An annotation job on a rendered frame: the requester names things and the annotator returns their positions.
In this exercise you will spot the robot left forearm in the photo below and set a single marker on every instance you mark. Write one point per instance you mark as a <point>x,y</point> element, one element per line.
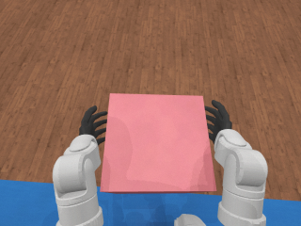
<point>75,184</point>

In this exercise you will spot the left robot hand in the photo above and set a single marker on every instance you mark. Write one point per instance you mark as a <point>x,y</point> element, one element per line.
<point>88,124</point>

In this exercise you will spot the carton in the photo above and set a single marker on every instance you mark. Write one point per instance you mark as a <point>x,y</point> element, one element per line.
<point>156,144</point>

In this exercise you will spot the right robot hand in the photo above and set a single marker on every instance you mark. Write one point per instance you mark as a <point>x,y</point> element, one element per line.
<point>221,119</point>

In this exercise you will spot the robot right thigh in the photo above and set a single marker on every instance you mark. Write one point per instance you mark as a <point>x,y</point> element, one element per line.
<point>188,220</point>

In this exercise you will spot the robot right forearm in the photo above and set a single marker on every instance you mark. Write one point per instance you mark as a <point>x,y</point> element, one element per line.
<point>244,180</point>

